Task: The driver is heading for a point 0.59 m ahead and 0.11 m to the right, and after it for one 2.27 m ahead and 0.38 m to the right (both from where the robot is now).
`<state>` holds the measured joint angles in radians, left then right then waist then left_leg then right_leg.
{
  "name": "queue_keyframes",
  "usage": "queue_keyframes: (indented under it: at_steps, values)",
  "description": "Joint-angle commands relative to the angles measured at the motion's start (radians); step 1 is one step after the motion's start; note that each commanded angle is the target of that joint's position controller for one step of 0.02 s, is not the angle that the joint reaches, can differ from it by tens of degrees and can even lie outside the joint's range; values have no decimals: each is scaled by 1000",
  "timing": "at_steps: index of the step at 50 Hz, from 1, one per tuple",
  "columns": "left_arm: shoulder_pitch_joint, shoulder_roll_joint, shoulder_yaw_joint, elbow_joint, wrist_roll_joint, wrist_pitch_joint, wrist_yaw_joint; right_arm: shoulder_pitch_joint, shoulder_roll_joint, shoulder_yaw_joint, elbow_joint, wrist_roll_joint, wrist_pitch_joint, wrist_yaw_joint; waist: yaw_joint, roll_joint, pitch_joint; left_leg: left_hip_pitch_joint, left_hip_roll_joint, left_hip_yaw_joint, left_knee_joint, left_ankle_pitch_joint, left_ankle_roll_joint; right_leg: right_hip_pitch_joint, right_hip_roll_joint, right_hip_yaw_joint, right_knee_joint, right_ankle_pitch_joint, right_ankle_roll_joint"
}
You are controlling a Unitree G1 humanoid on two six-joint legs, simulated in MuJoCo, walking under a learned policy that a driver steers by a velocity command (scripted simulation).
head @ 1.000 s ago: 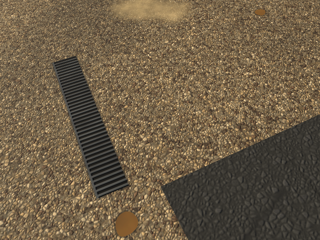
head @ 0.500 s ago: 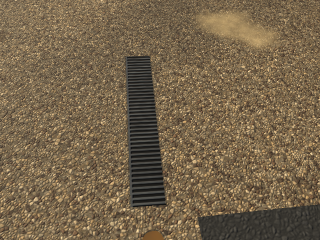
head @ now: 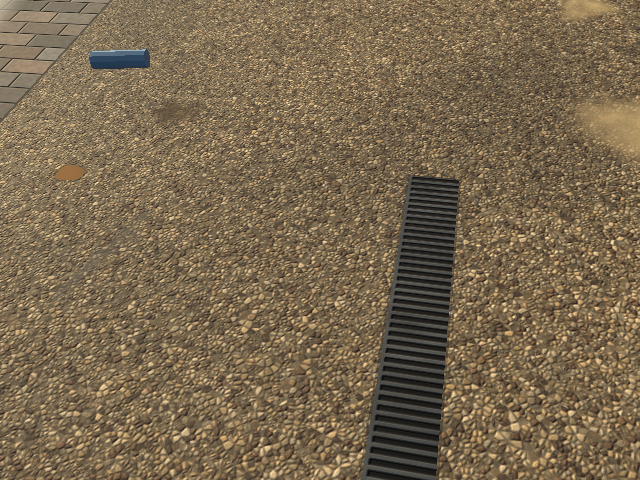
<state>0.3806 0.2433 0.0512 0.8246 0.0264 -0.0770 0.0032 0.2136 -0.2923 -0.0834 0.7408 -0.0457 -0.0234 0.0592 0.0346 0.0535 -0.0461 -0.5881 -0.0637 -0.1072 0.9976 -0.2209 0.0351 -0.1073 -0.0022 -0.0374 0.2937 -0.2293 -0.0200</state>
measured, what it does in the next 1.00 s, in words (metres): walks ahead, turning right: left foot, then right foot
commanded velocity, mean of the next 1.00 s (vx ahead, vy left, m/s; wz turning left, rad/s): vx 0.45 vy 0.00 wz -0.24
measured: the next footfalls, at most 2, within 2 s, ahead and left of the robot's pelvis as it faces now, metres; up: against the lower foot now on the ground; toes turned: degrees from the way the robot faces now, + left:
left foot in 0.22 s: +0.24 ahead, +0.13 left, +0.00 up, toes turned +5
right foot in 0.76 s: +0.53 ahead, -0.06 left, +0.00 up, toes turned -15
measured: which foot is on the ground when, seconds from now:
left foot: up 0.00-0.20, down 0.22-0.78, up 0.80-1.00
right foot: down 0.00-0.24, up 0.26-0.74, down 0.76-1.00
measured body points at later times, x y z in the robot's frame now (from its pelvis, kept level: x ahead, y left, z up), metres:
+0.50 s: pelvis +0.24 +0.06 +0.00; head +0.26 +0.07 +0.45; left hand +0.33 +0.32 -0.14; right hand +0.27 -0.20 -0.13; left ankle +0.20 +0.13 -0.75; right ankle +0.30 -0.09 -0.67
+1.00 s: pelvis +0.48 +0.00 -0.01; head +0.53 -0.03 +0.44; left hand +0.64 +0.24 -0.13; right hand +0.54 -0.29 -0.13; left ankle +0.58 +0.15 -0.66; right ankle +0.49 -0.05 -0.75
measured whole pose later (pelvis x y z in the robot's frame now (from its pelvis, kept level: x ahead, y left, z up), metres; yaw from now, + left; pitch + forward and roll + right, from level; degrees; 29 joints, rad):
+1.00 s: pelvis +0.48 +0.00 -0.01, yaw -19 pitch +1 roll +1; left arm 0.27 0.28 0.07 0.82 0.00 -0.02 -0.01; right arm 0.14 -0.26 -0.03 0.74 -0.04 -0.02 -0.01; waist 0.01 0.03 0.10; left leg -0.61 0.09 -0.05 1.10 -0.32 -0.05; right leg -0.25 0.14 0.03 0.40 -0.15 -0.14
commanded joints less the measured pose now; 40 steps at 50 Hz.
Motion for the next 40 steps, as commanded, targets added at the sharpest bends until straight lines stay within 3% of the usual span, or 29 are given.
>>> queue_keyframes:
  at_steps: [1,5,8,9,10,11,12,13,14,15,16,18,20,23,27,32,35,36,37,38,39,40]
  values:
    - [19,123,29,-32,-7,-28,-12,-97,-34,4,-84,0,-7,10,5,-159,114,-194,36,14,-49,66,-26,81,-214,175,-167,63,-133]
    - [58,134,33,0,-12,-23,-16,-232,-1,33,-126,4,-8,21,36,-200,117,-40,81,146,-298,89,-28,46,-200,89,-142,234,-128]
    - [98,167,40,30,-12,-10,-14,-249,-12,36,-134,6,-11,12,39,-213,120,93,57,203,-410,18,15,55,-233,88,-87,384,-124]
    - [97,178,42,37,-12,-5,-13,-210,-21,32,-124,6,-14,3,15,-209,105,158,35,215,-442,1,35,66,-241,83,-33,511,-120]
    - [90,183,41,44,-17,-1,-12,-117,-30,25,-92,3,-21,-9,-37,-183,59,280,7,223,-507,24,57,74,-225,50,87,675,-106]
    - [93,170,34,48,-23,2,-10,33,-58,13,-39,-10,-33,-22,-99,-137,-37,493,2,209,-537,52,83,17,-182,1,274,707,-85]
    - [67,131,19,12,-24,1,-10,210,-123,-4,-10,-30,-43,-37,-180,-44,-168,745,209,-14,-564,-97,128,-168,-146,-29,544,407,-63]
    - [127,22,-5,-37,-36,0,-19,267,-242,-28,4,-22,-40,-48,-142,241,-269,960,496,-499,-674,-130,237,-505,23,-57,868,-279,-25]
    - [56,131,24,-18,-14,11,-7,243,-198,-24,4,11,-35,-53,-159,79,-202,869,474,-515,-698,-78,229,-579,-10,77,958,-270,-48]
    - [5,119,24,-32,-21,7,-13,161,-139,-4,6,15,-38,-54,-115,40,-73,748,425,-342,-700,12,202,-590,-48,98,947,-184,-60]
    - [-4,97,17,-24,-26,5,-19,106,-82,12,6,12,-44,-50,-84,12,-11,632,376,-228,-737,99,171,-548,-73,97,889,-125,-58]
    - [29,81,17,7,-4,31,-30,55,-30,30,13,19,-55,-54,-33,50,45,506,304,-81,-799,148,123,-473,-91,88,825,-83,-41]
    - [31,67,20,14,1,48,-42,76,-34,30,32,23,-74,-56,-19,48,57,478,297,-20,-835,228,127,-466,-77,84,823,-42,-30]
    - [-65,53,20,-11,3,56,-53,109,-45,25,60,28,-88,-60,-21,23,104,490,298,66,-879,278,130,-568,-85,87,782,61,-17]
    - [-207,35,7,-59,4,52,-63,128,-35,30,86,28,-91,-61,-36,13,136,504,269,190,-879,373,117,-592,-77,43,596,212,-12]
    - [-356,30,-9,-126,8,50,-79,198,-69,24,132,28,-84,-76,-73,1,159,615,300,270,-836,538,95,-530,-49,-59,368,228,-61]
    - [-304,55,1,-126,11,53,-68,195,-110,17,145,22,-68,-88,-39,32,93,715,313,317,-650,966,72,-418,36,-122,332,86,-121]
    - [-234,73,9,-111,13,53,-62,188,-127,13,146,18,-58,-91,-7,42,47,726,316,328,-521,1068,70,-340,72,-133,324,25,-146]
    - [-124,97,23,-81,17,46,-55,186,-140,9,144,17,-47,-93,39,38,-19,689,313,332,-343,1034,67,-204,102,-121,280,1,-173]
    - [31,147,47,-36,29,41,-42,168,-141,10,127,20,-44,-90,117,-13,-102,532,286,343,-84,819,44,35,66,-32,211,-3,-217]
    - [64,267,80,-40,33,44,-25,206,-37,32,70,38,-51,-76,76,-218,-195,160,151,349,300,85,-10,328,-232,397,196,55,-331]
    - [41,303,88,-62,-7,50,-27,163,-72,22,27,38,-56,-70,67,-218,-278,-53,-2,151,510,-338,-35,419,-372,800,66,335,-444]
Over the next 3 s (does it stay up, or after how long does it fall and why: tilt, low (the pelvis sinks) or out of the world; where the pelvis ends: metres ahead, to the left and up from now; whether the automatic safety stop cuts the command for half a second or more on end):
stays up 0.61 -0.02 -0.01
